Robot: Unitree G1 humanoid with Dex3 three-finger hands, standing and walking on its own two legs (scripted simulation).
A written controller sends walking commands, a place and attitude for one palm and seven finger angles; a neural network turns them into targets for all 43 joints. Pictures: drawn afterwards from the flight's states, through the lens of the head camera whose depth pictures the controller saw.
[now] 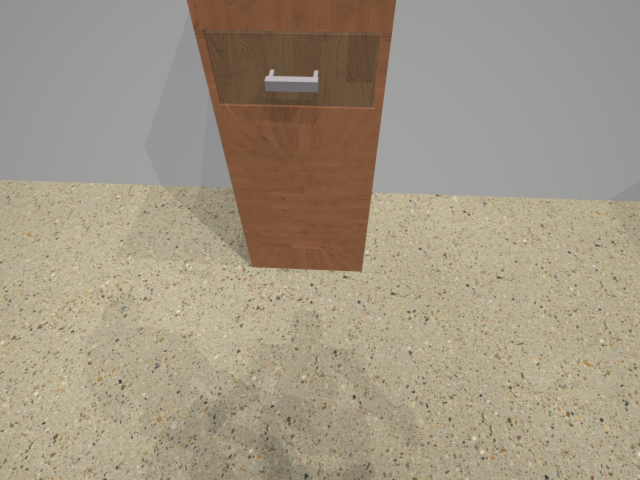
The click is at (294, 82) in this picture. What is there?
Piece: drawer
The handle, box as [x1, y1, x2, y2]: [264, 70, 318, 91]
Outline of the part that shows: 264,81 266,90 317,91 318,87 317,71 315,70 312,77 274,76 274,70 270,70 269,75 265,77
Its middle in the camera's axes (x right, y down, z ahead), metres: -0.07 -0.37 +0.90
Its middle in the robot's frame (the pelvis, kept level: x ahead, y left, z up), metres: +0.93 +0.11 +0.03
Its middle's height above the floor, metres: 0.81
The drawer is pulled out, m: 0.00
